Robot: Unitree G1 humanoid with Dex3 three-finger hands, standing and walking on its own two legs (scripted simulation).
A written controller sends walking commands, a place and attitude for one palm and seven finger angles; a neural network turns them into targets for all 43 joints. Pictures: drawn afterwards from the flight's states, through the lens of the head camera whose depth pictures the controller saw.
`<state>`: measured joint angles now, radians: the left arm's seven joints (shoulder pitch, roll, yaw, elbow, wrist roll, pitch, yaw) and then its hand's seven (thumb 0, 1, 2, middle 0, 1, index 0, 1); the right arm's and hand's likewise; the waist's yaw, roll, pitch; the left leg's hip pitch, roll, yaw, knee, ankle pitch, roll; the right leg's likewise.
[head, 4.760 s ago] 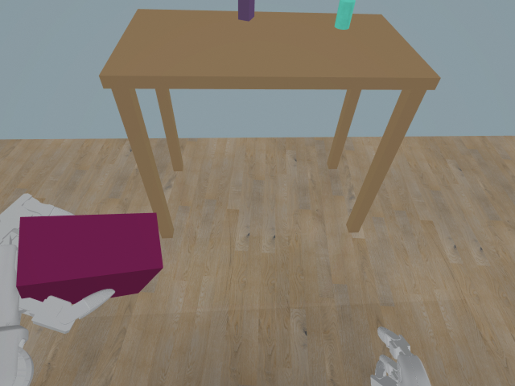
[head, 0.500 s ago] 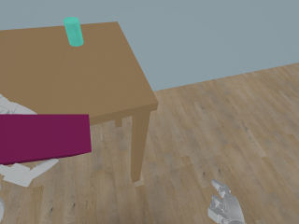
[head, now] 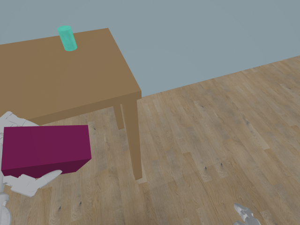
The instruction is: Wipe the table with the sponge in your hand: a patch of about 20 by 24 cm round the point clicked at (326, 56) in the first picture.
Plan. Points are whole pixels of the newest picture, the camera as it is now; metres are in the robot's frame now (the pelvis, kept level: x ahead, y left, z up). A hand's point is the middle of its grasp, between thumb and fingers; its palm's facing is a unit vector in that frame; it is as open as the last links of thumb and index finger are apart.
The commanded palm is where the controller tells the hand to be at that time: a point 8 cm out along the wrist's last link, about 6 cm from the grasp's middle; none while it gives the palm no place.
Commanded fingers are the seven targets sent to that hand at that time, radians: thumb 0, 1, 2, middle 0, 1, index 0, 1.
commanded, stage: come to a stop and stand still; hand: left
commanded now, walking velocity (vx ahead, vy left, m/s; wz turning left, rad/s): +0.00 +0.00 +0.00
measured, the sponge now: (59, 152) +0.23 +0.20 +0.15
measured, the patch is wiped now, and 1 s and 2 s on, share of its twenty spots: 0.00 0.00 0.00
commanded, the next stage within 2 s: look again from close up in 0.84 s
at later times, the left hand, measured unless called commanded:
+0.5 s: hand (12, 193) +0.15 +0.25 +0.15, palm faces +0.40 -0.84 -0.37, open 10.7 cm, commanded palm +0.10 +0.29 +0.18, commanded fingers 0.00 0.10 1.30 -1.20 -1.60 -1.20 -1.60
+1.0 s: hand out of the picture +0.17 +0.28 +0.18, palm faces +0.43 -0.79 -0.44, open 10.7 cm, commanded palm +0.08 +0.30 +0.18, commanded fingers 0.00 0.10 1.30 -1.20 -1.60 -1.20 -1.60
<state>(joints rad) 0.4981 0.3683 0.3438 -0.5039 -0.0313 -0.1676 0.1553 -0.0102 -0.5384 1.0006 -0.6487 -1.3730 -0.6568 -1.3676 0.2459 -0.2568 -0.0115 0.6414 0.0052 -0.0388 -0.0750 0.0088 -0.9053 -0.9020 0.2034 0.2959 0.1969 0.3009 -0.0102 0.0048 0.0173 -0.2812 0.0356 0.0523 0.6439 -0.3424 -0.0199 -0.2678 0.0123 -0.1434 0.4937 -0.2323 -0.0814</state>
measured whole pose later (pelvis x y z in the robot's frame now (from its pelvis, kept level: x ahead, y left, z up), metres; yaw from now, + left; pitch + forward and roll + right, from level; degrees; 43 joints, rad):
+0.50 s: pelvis -0.06 +0.01 +0.00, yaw -1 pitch -2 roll +0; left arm 0.46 0.34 0.30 -0.45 -0.01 -0.14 0.16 -0.01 -0.54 1.00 -0.65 -1.37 -0.66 -1.37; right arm 0.22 -0.19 0.04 0.62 -0.01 -0.03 -0.06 0.01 -0.90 -0.90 0.21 0.30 0.20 0.30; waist 0.02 -0.02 0.03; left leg -0.25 0.01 0.04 0.53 -0.24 0.01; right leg -0.31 0.01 -0.14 0.47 -0.14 -0.07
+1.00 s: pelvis -0.07 +0.02 -0.01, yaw +1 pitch -2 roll +0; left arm 0.24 0.46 0.35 -0.35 0.02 -0.22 0.12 -0.01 -0.54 1.00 -0.65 -1.37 -0.66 -1.37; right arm 0.25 -0.20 0.04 0.62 0.01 -0.11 -0.07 0.01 -0.90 -0.90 0.20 0.30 0.20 0.30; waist 0.04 -0.01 0.05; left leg -0.31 0.00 0.02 0.60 -0.25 0.02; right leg -0.37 0.01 -0.12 0.54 -0.20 -0.04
